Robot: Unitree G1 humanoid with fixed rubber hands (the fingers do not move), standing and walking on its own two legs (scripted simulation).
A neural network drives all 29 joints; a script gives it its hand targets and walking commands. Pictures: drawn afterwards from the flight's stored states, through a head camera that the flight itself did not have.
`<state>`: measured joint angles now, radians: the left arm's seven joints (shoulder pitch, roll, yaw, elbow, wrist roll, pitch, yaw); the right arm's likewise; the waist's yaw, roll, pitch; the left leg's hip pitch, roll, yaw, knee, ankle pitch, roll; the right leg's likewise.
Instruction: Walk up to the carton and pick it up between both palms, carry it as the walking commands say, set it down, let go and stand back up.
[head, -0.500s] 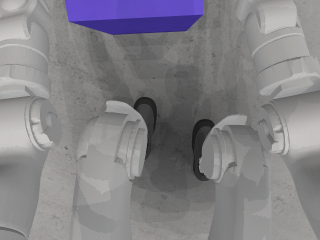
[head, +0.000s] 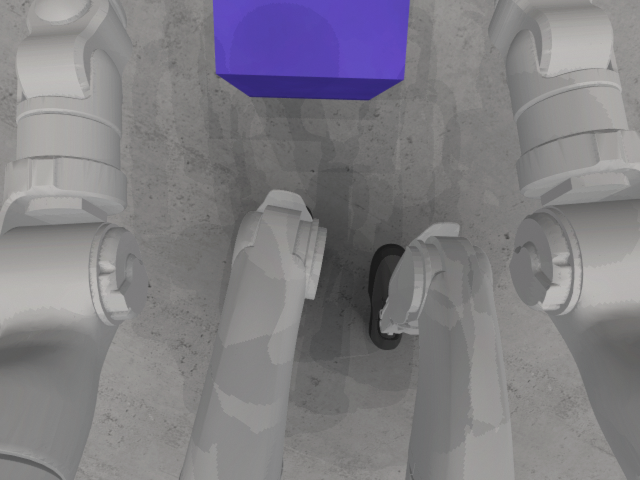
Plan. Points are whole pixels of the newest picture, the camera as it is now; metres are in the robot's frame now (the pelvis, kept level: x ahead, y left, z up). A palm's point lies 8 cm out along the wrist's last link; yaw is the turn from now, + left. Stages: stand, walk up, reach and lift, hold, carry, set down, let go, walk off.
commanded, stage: set down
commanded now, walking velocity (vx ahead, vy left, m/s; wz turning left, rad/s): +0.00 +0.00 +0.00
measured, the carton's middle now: (311, 4) +0.56 +0.12 -0.34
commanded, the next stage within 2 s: let go in 0.76 s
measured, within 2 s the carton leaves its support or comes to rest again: neither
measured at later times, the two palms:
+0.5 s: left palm out of the picture +0.50 +0.32 +0.01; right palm out of the picture +0.58 -0.05 +0.02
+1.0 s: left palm out of the picture +0.50 +0.31 +0.11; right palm out of the picture +0.57 -0.05 +0.12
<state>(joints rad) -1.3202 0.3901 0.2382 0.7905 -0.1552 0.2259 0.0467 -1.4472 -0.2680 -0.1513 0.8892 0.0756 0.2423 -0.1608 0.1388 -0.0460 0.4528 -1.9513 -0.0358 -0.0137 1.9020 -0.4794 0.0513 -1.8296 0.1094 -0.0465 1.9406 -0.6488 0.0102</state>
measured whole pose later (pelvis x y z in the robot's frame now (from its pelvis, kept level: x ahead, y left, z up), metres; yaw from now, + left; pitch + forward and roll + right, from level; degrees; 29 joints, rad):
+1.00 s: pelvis +0.06 +0.03 +0.22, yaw +1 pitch +37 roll -5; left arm -1.03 0.28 0.34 0.89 0.08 0.18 -0.04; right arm -1.11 -0.13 -0.27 0.92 -0.11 0.21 -0.11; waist 0.09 -0.04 0.03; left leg -1.38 -0.06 -0.03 0.98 -0.25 0.07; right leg -1.27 0.08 0.04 0.98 -0.36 0.04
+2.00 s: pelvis +0.14 -0.03 +0.31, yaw +3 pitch -6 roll +1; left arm 0.22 0.23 0.06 0.44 0.03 0.14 -0.10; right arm 0.22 -0.20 0.00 0.45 0.01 0.12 0.04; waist 0.00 -0.05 0.11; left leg -0.09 -0.04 -0.06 0.43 -0.24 -0.01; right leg -0.01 0.07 0.05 0.45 -0.33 -0.07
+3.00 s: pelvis +0.14 +0.01 +0.31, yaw +0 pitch -2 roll +1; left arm 0.23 0.35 0.04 0.78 0.02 -0.01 0.02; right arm 0.19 -0.34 -0.03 0.91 -0.04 -0.04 -0.01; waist -0.01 -0.04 -0.06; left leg -0.14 -0.07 0.01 0.42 -0.24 0.06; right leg -0.08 0.03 0.11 0.44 -0.32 0.00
